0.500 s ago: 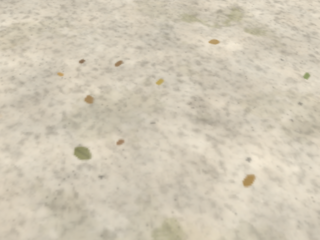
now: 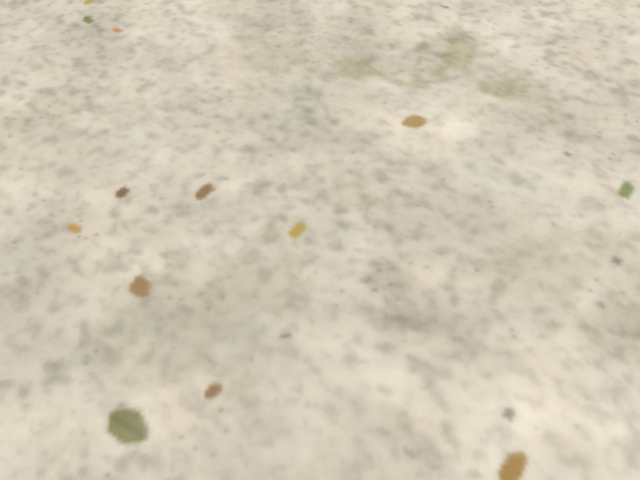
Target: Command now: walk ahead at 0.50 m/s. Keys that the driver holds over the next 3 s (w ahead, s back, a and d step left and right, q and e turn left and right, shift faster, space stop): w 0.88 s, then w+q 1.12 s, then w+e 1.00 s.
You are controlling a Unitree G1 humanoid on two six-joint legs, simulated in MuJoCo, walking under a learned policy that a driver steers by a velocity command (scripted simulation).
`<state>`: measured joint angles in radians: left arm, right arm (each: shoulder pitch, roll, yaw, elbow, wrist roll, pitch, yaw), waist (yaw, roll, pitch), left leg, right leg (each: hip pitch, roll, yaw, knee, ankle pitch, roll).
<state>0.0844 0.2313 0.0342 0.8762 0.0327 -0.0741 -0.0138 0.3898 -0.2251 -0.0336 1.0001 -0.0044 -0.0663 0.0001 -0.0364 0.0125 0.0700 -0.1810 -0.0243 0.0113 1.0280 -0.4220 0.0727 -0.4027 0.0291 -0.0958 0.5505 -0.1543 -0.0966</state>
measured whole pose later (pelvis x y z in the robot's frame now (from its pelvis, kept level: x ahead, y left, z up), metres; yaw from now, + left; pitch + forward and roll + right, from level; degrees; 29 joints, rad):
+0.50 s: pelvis +0.28 +0.03 +0.00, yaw +0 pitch +0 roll -1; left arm 0.43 0.21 0.03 1.08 0.01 -0.07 0.01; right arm 0.04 -0.21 -0.03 0.85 -0.04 -0.08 0.01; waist 0.05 0.00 0.06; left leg -0.45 0.00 0.10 0.56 -0.12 0.10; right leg 0.01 0.03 -0.06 0.60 -0.47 -0.05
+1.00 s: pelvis +0.54 +0.02 +0.00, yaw +1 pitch +1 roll +1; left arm -0.01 0.19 0.02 0.87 0.02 -0.06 -0.02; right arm 0.47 -0.18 -0.03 1.07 -0.02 -0.08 -0.01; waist -0.08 -0.02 0.05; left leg 0.11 -0.06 0.05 0.25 -0.37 0.05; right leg -0.49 -0.03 -0.07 0.54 -0.11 -0.07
